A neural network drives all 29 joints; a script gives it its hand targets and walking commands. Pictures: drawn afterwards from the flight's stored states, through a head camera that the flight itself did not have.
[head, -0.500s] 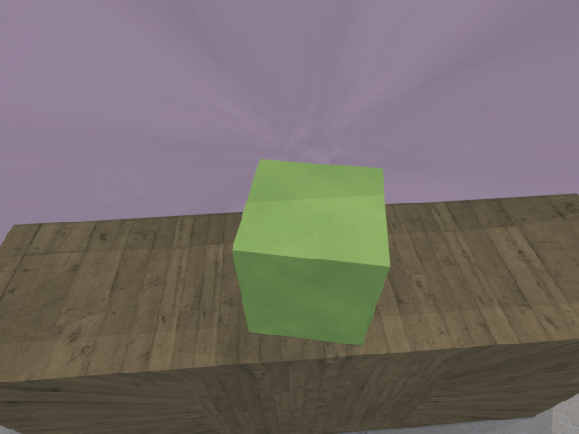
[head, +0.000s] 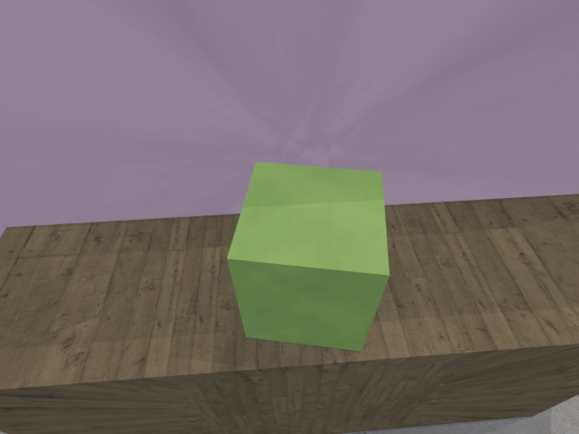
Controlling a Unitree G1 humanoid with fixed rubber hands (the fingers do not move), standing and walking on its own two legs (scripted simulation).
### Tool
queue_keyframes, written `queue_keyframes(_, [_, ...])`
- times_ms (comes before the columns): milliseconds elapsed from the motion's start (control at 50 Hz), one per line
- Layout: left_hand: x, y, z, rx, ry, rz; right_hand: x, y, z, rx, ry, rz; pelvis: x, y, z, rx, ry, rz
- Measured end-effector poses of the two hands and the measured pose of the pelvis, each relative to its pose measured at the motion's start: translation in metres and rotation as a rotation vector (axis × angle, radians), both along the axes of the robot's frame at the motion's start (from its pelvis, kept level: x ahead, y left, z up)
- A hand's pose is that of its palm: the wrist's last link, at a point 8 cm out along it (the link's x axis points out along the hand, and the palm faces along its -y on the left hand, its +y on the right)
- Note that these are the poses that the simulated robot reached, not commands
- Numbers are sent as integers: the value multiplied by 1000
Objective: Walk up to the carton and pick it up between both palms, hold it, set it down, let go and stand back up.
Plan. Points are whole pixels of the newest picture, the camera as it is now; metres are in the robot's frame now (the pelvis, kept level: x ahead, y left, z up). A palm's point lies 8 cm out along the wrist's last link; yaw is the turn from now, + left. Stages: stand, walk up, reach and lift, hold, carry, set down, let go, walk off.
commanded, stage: stand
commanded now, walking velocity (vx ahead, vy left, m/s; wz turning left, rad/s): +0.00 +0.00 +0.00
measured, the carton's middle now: (310, 259) +0.39 -0.03 -0.03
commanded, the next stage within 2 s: none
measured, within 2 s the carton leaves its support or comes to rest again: neither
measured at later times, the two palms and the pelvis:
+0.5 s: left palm out of the picture +0.01 +0.24 -0.13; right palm out of the picture +0.01 -0.24 -0.13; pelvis +0.01 +0.00 +0.00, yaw +0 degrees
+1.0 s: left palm out of the picture +0.00 +0.23 -0.14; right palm out of the picture +0.00 -0.23 -0.14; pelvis +0.01 +0.00 +0.00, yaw -1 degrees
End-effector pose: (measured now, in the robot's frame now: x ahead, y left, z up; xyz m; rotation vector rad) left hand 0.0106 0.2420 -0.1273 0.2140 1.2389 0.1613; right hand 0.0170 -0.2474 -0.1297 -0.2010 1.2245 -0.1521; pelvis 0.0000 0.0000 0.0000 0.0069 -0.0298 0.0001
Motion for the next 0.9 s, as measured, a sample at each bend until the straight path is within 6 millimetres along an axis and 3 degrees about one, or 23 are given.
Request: queue_keyframes(900, [-7, -9, -8, -21, 107, 26, -13, 12, -5, 11, 91, -45, 11, 2, 2, 1, 8, -9])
